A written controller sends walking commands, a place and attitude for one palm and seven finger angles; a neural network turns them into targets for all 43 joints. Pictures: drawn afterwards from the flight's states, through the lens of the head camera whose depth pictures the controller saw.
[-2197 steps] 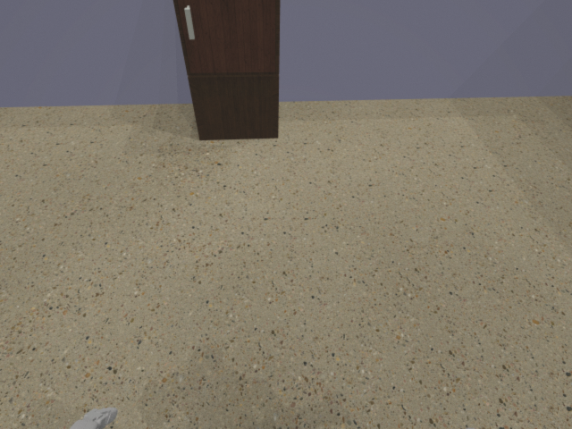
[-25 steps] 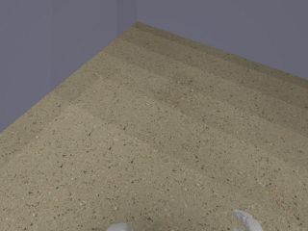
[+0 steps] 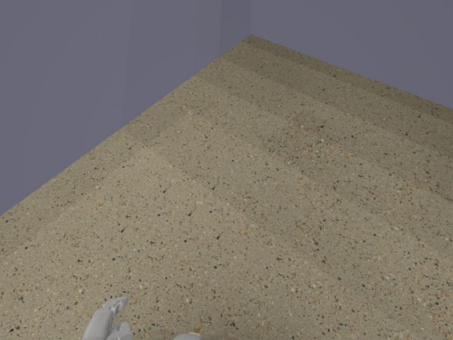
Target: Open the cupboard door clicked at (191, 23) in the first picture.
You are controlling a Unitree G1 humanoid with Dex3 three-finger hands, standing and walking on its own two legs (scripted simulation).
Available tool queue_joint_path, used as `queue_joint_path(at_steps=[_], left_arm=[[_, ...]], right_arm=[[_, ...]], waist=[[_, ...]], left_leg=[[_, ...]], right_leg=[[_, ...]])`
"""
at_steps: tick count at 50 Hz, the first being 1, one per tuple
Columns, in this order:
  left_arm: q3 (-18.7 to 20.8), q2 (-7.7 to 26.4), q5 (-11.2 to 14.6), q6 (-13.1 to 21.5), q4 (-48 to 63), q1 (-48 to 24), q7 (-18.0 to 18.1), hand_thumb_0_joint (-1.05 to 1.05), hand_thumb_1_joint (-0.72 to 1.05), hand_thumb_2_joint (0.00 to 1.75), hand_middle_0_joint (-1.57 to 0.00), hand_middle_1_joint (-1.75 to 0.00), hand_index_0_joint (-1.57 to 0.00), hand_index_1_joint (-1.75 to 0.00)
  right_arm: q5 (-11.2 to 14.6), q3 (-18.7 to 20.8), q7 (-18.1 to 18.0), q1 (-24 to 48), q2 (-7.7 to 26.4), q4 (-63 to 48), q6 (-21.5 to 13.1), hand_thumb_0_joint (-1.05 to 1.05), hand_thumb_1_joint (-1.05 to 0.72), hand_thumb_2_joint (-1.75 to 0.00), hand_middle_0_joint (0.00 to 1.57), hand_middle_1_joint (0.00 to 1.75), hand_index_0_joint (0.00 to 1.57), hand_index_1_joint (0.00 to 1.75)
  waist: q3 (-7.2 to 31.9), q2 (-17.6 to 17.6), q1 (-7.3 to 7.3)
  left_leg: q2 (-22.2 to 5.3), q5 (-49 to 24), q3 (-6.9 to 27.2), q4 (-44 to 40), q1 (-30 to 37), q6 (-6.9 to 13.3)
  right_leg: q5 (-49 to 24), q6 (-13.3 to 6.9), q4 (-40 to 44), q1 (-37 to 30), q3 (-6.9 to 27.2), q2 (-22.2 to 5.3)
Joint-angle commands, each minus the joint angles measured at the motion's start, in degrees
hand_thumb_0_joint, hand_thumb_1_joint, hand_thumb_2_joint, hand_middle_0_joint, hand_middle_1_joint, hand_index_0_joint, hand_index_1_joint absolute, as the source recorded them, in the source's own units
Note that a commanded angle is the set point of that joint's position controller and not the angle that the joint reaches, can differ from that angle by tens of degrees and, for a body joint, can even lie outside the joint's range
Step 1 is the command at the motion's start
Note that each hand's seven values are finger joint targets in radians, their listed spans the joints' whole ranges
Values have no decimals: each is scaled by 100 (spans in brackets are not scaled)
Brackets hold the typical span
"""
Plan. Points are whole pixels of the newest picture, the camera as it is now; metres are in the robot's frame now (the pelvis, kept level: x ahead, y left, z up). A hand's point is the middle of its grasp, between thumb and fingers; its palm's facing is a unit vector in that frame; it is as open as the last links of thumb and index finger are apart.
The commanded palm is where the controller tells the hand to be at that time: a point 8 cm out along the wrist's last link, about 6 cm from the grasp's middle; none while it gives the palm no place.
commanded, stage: turn to face it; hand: left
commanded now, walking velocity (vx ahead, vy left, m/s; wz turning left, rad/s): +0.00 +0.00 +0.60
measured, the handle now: out of the picture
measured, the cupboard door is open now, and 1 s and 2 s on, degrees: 43 43 43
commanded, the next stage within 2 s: none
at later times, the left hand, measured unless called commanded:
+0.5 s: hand out of the picture -0.05 +0.21 -0.18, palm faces +0.38 -0.89 -0.26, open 7.3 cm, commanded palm none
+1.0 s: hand out of the picture +0.00 +0.16 -0.13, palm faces +0.56 -0.78 -0.29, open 7.4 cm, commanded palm none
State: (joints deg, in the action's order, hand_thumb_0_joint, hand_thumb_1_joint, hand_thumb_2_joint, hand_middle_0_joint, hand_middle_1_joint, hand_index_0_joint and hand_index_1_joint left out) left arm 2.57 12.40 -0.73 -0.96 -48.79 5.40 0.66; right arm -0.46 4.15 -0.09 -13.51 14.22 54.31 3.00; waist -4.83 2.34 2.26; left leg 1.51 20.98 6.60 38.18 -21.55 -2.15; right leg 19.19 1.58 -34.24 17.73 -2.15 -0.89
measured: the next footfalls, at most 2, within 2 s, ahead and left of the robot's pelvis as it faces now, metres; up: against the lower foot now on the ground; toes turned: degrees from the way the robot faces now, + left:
left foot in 0.46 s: -0.01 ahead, +0.11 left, +0.00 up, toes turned +24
right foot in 0.86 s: +0.10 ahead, -0.13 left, +0.00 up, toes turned +29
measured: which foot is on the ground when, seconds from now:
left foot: up 0.00-0.44, down 0.46-0.86, up 0.88-1.00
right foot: down 0.00-0.46, up 0.48-0.84, down 0.86-1.00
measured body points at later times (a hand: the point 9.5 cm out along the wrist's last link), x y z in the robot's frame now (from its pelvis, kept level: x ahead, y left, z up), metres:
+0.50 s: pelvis -0.01 -0.01 -0.01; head +0.03 +0.03 +0.44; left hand -0.07 +0.26 -0.16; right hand +0.21 -0.20 -0.13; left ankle -0.05 +0.09 -0.73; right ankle -0.01 -0.11 -0.71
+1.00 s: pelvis +0.03 -0.06 +0.01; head +0.09 -0.06 +0.46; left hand -0.03 +0.20 -0.11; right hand +0.22 -0.24 -0.15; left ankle -0.08 +0.04 -0.64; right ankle +0.07 -0.14 -0.73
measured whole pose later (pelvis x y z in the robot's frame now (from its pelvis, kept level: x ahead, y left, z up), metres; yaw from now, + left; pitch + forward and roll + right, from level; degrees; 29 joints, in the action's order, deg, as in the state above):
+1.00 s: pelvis +0.03 -0.06 +0.01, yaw +37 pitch +1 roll +2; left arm 1.6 10.2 -1.0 -0.8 -49.1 9.4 1.2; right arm -0.8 5.1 0.8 -10.7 15.4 54.5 4.4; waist -5.5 2.5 2.0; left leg 1.7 25.1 2.0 65.9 -29.6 -3.2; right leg 18.4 -1.5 -31.3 14.0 -6.6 -3.7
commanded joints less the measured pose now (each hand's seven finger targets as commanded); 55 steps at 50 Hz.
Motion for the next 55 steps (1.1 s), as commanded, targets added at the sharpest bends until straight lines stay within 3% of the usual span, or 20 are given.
queue_joint_path(at_steps=[1, 3, 5, 17, 20, 21, 22, 23, 24, 29, 37, 41, 42, 43, 44, 45, 46, 48, 50, 55], left_arm=[[247, 1061, -43, 192, 217, 622, 177, 0, 90, 90, -20, -30, -20, -30], [162, 814, -3, 140, 354, 188, 170, 0, 90, 90, -20, -30, -20, -30], [147, 746, -13, 186, 354, 285, 148, 0, 90, 90, -20, -30, -20, -30], [342, 1082, -106, 160, 85, 1030, 144, 0, 90, 90, -20, -30, -20, -30], [377, 1155, -70, 128, 80, 926, 88, 0, 90, 90, -20, -30, -20, -30], [372, 1127, -34, 107, 91, 854, 67, 0, 90, 90, -20, -30, -20, -30], [332, 857, 1, 64, 235, 805, 28, 0, 90, 90, -20, -30, -20, -30], [182, 556, 2, 34, 513, 313, 17, 0, 90, 90, -20, -30, -20, -30], [203, 730, -36, -30, 609, 115, 35, 0, 90, 90, -20, -30, -20, -30], [268, 758, -51, -111, 136, 504, -29, 0, 90, 90, -20, -30, -20, -30], [203, 617, -1, -77, 312, 239, -16, 0, 90, 90, -20, -30, -20, -30], [227, 647, 38, 21, 207, 816, 8, 0, 90, 90, -20, -30, -20, -30], [292, 850, 17, 96, 145, 1147, 36, 0, 90, 90, -20, -30, -20, -30], [402, 1454, -93, 168, 133, 1322, 98, 0, 90, 90, -20, -30, -20, -30], [390, 1662, -89, 139, 179, 1241, 124, 0, 90, 90, -20, -30, -20, -30], [304, 1347, -58, 144, 239, 937, 140, 0, 90, 90, -20, -30, -20, -30], [249, 1028, -45, 187, 286, 631, 154, 0, 90, 90, -20, -30, -20, -30], [174, 802, -12, 157, 384, 320, 143, 0, 90, 90, -20, -30, -20, -30], [175, 759, -24, 189, 374, 473, 143, 0, 90, 90, -20, -30, -20, -30], [248, 916, -53, 189, 175, 1070, 156, 0, 90, 90, -20, -30, -20, -30]], right_arm=[[-64, 232, 22, 162, 645, -532, -72, 0, -90, -90, 20, 30, 20, 30], [-41, 222, 95, 52, 500, -356, 29, 0, -90, -90, 20, 30, 20, 30], [-37, 166, 148, 111, 375, -330, 62, 0, -90, -90, 20, 30, 20, 30], [-4, 41, 160, 883, 212, -599, -15, 0, -90, -90, 20, 30, 20, 30], [-19, 70, 157, 525, 338, -570, -62, 0, -90, -90, 20, 30, 20, 30], [-35, 124, 157, 177, 509, -475, -94, 0, -90, -90, 20, 30, 20, 30], [-87, 277, 124, -196, 1104, -423, -133, 0, -90, -90, 20, 30, 20, 30], [-95, 374, 75, -546, 1532, -373, -119, 0, -90, -90, 20, 30, 20, 30], [-102, 341, 20, -624, 1540, -291, -102, 0, -90, -90, 20, 30, 20, 30], [-73, 147, -100, 455, 1087, -597, -209, 0, -90, -90, 20, 30, 20, 30], [-102, 218, -39, 325, 1154, -546, -175, 0, -90, -90, 20, 30, 20, 30], [-62, 268, -43, 600, 1102, -640, -124, 0, -90, -90, 20, 30, 20, 30], [-14, 254, -31, 619, 911, -683, -131, 0, -90, -90, 20, 30, 20, 30], [41, 199, 4, 484, 491, -767, -139, 0, -90, -90, 20, 30, 20, 30], [-4, 213, 13, 637, 561, -859, -134, 0, -90, -90, 20, 30, 20, 30], [-55, 226, 34, 535, 637, -756, -96, 0, -90, -90, 20, 30, 20, 30], [-69, 239, 50, 427, 624, -580, -45, 0, -90, -90, 20, 30, 20, 30], [-48, 219, 119, 246, 501, -422, 23, 0, -90, -90, 20, 30, 20, 30], [-34, 168, 154, 357, 391, -406, 45, 0, -90, -90, 20, 30, 20, 30], [-29, 92, 166, 827, 259, -484, 56, 0, -90, -90, 20, 30, 20, 30]], waist=[[813, -1734, -256], [606, -1298, -14], [491, -1357, -24], [680, -1427, -442], [793, -1181, -206], [962, -792, 36], [1171, 585, 260], [1072, 1531, 465], [1042, 754, 425], [635, 635, -151], [607, 679, -93], [808, 731, -372], [983, 148, -553], [1173, -1572, -610], [1000, -2046, -631], [798, -1384, -427], [601, -1797, -237], [577, -1472, -52], [545, -1384, -97], [616, -1137, -390]], left_leg=[[-226, 1087, -66, 3199, -1370, -25], [-335, 343, -373, 3519, -1230, -159], [-325, 40, -577, 3296, -1178, -230], [-329, 515, -1199, 570, -418, -111], [-200, -320, -1355, -571, 631, 17], [-273, -1002, -1203, -1211, 1417, 105], [-1382, -2079, 320, -1530, 2333, 625], [-2519, -3868, 1793, -1744, 2433, 1371], [-2756, -3736, 1580, -1693, 2221, 1696], [-1530, -2829, 562, -1860, 1268, 1081], [-1298, -2127, 912, -1768, 937, 1110], [-1044, -2237, 1108, -1149, 276, 886], [-697, -1486, 893, -664, -271, 597], [104, 301, -48, 631, -1265, 110], [227, 1641, -392, 2102, -1399, -24], [-43, 1273, -96, 2912, -1325, 27], [-189, 951, -86, 3252, -1404, -26], [-289, 272, -377, 3432, -1283, -154], [-280, 77, -579, 3119, -1238, -218], [-296, 336, -889, 1901, -1097, -252]], right_leg=[[-2458, -816, 1617, -1178, 1615, -2421], [-2834, -622, 1407, -933, 602, -1816], [-3187, -469, 1381, -948, 72, -1578], [-3688, -774, 888, -1690, -303, -2151], [-3085, -451, 320, -1102, -672, -2050], [-2605, -210, -319, -611, -888, -1907], [-536, 175, -1492, 677, -1126, -1276], [1925, 418, -2659, 1808, -730, -664], [1809, 322, -3108, 1896, -62, -746], [320, 456, -3349, 1582, 224, -569], [481, 463, -1446, 771, 55, -196], [-282, 364, 296, -697, -82, 63], [-780, 317, 1198, -1550, 205, -280], [-1000, -141, 1856, -2341, 1719, -1827], [-1830, -759, 1873, -1660, 2482, -2874], [-1961, -911, 1699, -1240, 1895, -2616], [-2241, -791, 1688, -1020, 1604, -2281], [-2936, -611, 1402, -1066, 471, -1734], [-3354, -523, 1338, -1230, 40, -1606], [-3774, -670, 1187, -1867, -159, -1856]])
